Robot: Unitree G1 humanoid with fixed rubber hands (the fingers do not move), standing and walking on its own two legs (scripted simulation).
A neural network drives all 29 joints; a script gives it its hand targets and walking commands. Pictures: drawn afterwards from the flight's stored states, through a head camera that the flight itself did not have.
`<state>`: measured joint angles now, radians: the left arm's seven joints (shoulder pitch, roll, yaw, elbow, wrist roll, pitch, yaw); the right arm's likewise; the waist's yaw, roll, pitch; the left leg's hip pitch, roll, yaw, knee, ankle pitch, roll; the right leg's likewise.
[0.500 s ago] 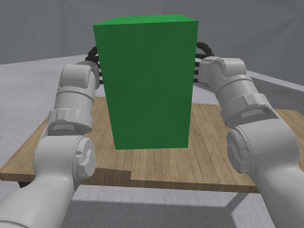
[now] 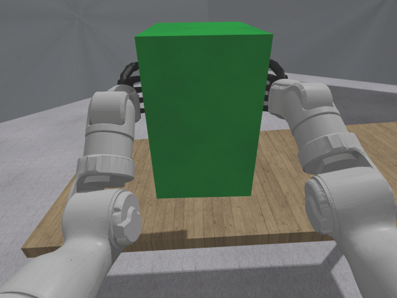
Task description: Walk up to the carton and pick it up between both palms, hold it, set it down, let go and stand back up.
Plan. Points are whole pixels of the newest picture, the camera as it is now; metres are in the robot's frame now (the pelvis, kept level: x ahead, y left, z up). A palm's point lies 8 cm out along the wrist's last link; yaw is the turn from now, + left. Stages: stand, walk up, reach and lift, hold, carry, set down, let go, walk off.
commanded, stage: hold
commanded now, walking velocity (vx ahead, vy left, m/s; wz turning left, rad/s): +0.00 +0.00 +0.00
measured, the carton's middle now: (201, 104) +0.42 -0.01 +0.30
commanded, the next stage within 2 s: none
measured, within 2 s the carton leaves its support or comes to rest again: neither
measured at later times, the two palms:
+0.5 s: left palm (115, 113) +0.38 +0.16 +0.30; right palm (253, 91) +0.38 -0.12 +0.33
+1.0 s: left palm (117, 86) +0.35 +0.13 +0.37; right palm (272, 89) +0.36 -0.15 +0.34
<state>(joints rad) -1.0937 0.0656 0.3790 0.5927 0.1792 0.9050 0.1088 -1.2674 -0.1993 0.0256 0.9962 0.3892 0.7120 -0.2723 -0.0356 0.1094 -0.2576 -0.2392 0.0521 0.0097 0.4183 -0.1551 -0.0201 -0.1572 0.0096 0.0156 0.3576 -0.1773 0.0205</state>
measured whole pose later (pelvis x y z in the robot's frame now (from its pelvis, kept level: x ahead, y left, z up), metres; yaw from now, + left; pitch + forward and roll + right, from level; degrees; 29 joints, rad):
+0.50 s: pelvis +0.01 -0.01 +0.00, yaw +3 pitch -1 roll -2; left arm -1.04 0.16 0.25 0.57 0.14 0.88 0.05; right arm -1.22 -0.14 -0.01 0.96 0.42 0.68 -0.34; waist -0.13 -0.05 -0.24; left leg -0.24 0.06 -0.06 0.43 -0.17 -0.05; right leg -0.10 0.03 -0.05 0.31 -0.18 0.00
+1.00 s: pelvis -0.01 -0.01 +0.00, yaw +0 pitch -1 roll -1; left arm -1.26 0.13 0.44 0.85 0.25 0.86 0.05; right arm -1.37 -0.18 -0.04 1.14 0.30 0.72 -0.26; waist 0.02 0.11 -0.27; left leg -0.26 0.05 0.01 0.43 -0.15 -0.01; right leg -0.19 0.02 0.02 0.40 -0.19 0.01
